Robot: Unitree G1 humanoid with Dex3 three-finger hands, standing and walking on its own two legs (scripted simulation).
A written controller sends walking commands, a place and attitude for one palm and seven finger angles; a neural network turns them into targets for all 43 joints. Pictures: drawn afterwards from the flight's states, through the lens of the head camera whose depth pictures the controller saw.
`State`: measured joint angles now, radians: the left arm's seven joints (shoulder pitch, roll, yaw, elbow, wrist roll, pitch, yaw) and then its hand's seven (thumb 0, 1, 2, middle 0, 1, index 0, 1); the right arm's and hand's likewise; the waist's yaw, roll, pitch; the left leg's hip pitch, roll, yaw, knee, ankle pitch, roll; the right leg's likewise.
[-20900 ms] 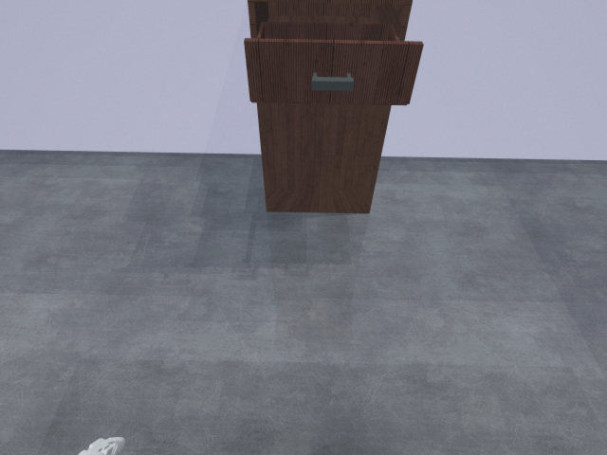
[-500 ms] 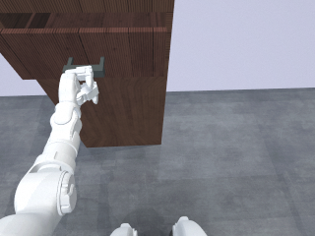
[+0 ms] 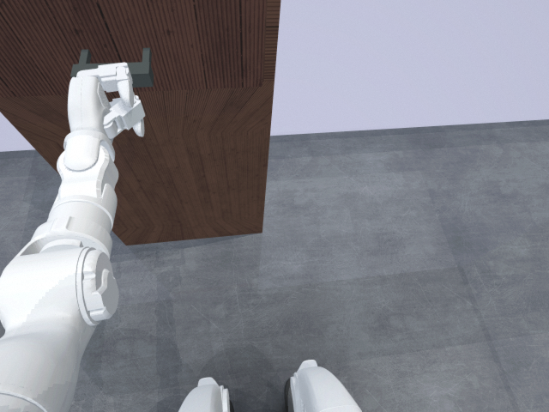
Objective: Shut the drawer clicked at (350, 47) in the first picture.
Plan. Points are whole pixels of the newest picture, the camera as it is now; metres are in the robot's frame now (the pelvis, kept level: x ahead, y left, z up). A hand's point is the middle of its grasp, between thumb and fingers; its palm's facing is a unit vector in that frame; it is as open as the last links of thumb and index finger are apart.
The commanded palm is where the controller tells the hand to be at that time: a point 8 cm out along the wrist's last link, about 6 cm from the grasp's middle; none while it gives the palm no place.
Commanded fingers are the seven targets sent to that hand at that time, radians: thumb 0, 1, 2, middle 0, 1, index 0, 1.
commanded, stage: push the drawer shut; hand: left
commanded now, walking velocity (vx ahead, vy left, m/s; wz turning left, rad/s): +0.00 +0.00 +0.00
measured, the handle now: (115, 65) +0.61 +0.17 +0.10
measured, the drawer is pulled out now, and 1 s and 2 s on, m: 0.02 0.00 0.00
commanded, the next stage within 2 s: pull the fist back off the drawer in 0.40 s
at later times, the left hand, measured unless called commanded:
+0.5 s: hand (129, 96) +0.55 +0.15 +0.09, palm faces +0.02 -1.00 -0.04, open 2.8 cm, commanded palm +0.58 +0.18 +0.09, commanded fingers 0.00 0.90 0.90 -1.40 -1.60 -1.40 -1.60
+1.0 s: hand (134, 97) +0.55 +0.14 +0.09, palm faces +0.00 -1.00 -0.01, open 3.0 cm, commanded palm +0.52 +0.18 +0.09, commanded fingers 0.00 0.90 0.90 -1.40 -1.60 -1.40 -1.60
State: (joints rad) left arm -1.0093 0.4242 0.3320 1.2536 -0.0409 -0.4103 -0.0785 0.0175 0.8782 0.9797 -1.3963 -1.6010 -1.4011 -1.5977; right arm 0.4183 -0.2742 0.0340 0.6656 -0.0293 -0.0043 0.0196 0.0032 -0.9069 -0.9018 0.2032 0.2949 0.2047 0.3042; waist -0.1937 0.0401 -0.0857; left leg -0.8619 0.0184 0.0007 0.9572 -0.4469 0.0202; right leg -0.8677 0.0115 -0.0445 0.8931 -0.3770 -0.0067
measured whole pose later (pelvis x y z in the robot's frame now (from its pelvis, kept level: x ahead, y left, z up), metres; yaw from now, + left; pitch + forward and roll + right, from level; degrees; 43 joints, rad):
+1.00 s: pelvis +0.00 +0.01 +0.00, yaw -1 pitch +22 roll -4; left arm -1.07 0.48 0.37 1.27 -0.02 -0.36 -0.09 -0.01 0.82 0.93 -1.40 -1.60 -1.40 -1.60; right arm 0.48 -0.27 0.06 0.63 -0.04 0.03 0.04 0.00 -0.91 -0.90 0.20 0.30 0.21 0.30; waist -0.23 0.05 -0.10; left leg -0.93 0.03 0.00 0.99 -0.46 0.04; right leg -0.92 0.02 -0.04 0.89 -0.36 0.01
